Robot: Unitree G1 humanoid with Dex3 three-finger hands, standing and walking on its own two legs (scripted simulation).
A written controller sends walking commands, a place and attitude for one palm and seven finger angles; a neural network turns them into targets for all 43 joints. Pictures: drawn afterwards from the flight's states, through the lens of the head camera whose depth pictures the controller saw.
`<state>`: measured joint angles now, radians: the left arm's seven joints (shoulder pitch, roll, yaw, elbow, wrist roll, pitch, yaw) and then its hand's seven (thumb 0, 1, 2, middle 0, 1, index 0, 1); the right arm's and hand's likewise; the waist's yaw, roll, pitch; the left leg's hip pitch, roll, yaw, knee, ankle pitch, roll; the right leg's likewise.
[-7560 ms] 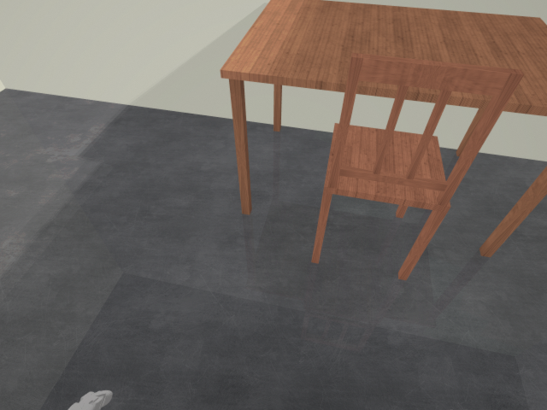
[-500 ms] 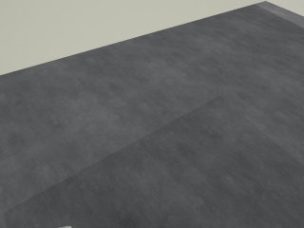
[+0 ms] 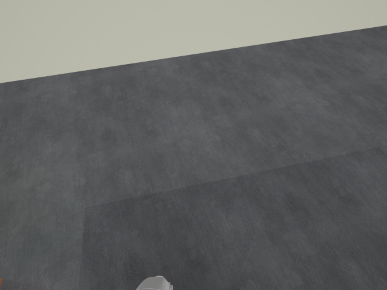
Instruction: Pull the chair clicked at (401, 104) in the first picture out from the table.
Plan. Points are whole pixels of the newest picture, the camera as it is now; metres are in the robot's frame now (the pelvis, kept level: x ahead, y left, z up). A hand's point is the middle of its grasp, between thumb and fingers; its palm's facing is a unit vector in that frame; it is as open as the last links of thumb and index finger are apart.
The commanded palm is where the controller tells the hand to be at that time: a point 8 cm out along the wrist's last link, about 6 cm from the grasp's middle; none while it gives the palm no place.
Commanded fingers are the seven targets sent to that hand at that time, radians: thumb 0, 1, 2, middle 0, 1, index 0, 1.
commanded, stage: turn to face it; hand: left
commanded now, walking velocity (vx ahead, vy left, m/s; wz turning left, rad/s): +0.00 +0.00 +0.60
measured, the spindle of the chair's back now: out of the picture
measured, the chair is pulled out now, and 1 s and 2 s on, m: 0.00 0.00 0.00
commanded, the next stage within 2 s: none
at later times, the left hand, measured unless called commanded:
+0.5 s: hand out of the picture +0.09 +0.27 -0.15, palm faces +0.30 -0.92 -0.26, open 7.4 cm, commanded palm none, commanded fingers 0.00 0.90 0.90 -0.20 -0.30 -0.20 -0.30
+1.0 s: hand out of the picture -0.06 +0.19 -0.16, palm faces +0.60 -0.76 -0.27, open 7.4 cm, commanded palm none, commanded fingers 0.00 0.90 0.90 -0.20 -0.30 -0.20 -0.30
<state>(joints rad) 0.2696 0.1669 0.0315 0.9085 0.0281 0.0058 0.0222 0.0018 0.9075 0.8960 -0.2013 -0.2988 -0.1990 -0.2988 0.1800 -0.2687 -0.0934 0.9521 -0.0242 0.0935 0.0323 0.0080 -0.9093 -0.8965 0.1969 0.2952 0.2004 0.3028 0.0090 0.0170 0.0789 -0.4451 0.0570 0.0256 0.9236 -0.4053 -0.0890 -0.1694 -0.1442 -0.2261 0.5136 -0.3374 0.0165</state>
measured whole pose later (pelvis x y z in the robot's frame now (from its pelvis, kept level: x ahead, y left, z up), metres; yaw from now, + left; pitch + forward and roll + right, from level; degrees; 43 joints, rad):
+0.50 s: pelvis +0.02 +0.03 +0.00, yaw +16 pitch +0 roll -1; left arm 0.12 0.25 0.07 0.86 0.01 0.05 0.02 0.00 0.91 0.90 -0.20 -0.30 -0.19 -0.30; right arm 0.21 -0.21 -0.06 0.91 -0.03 0.04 0.01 0.00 -0.90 -0.90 0.20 0.30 0.21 0.30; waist -0.02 0.00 0.06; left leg -0.25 -0.05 -0.10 0.48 -0.23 0.03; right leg -0.45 -0.07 -0.01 0.91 -0.41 0.11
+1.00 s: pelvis +0.02 +0.00 +0.00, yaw +36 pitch -1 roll +1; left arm 0.26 0.19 0.04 0.90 0.03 0.02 0.02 0.00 0.91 0.90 -0.20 -0.30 -0.20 -0.30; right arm 0.19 -0.27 -0.09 0.95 -0.02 0.09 0.03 0.01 -0.91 -0.90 0.20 0.30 0.20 0.30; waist 0.01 0.02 0.08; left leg -0.42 0.06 0.03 0.92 -0.41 -0.08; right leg -0.20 -0.15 -0.27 0.52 -0.29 0.01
